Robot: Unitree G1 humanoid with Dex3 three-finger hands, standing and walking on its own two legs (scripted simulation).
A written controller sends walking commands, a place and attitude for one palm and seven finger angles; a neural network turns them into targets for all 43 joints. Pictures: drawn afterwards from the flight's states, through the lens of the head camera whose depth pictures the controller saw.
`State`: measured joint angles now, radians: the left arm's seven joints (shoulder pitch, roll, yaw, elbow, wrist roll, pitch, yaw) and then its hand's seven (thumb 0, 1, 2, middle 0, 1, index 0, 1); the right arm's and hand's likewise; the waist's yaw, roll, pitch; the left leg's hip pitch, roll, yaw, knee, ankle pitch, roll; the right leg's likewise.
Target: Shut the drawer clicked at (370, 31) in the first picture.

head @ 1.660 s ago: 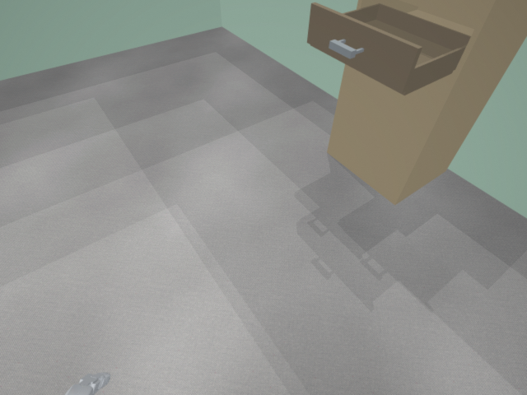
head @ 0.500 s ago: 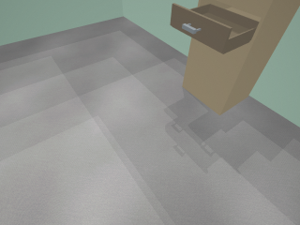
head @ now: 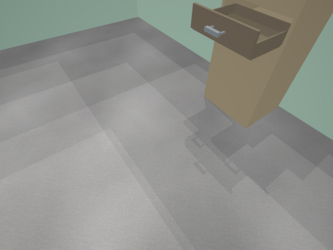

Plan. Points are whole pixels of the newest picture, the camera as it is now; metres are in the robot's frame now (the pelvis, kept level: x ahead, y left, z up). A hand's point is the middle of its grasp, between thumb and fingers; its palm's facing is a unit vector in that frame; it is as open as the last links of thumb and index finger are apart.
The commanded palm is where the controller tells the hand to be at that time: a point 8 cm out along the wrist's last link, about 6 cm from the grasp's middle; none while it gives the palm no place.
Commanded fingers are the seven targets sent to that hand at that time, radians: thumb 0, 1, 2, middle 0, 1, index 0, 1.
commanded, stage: walk to a spot facing it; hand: left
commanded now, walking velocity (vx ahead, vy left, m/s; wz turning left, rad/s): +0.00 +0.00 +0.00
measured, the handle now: (215, 30) +1.18 -0.19 +0.01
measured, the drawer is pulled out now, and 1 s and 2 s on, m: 0.29 0.29 0.29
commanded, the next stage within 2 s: turn to face it in 1.50 s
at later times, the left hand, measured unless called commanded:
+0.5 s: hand out of the picture +0.02 +0.23 -0.20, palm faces +0.10 -0.98 -0.16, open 7.4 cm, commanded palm none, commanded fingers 0.00 0.90 0.90 -0.20 -0.30 -0.20 -0.30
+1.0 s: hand (106, 169) +0.41 +0.25 -0.18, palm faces +0.20 -0.97 -0.17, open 7.4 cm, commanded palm none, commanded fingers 0.00 0.90 0.90 -0.20 -0.30 -0.20 -0.30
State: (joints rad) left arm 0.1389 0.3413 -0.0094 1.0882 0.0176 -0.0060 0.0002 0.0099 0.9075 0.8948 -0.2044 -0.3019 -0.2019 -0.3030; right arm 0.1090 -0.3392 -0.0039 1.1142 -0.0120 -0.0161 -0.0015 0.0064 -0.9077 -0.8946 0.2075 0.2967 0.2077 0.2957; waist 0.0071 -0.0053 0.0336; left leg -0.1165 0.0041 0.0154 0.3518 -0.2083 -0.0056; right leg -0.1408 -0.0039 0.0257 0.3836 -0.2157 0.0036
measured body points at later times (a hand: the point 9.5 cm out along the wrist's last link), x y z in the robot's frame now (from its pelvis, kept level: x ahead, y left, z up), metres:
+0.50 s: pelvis +0.09 +0.05 -0.02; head +0.09 +0.08 +0.43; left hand +0.01 +0.29 -0.18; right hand +0.09 -0.20 -0.15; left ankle +0.05 +0.12 -0.75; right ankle +0.01 -0.09 -0.70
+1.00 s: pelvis +0.32 +0.06 -0.03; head +0.34 +0.06 +0.42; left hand +0.40 +0.30 -0.17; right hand +0.26 -0.16 -0.18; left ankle +0.12 +0.13 -0.65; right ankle +0.41 -0.01 -0.75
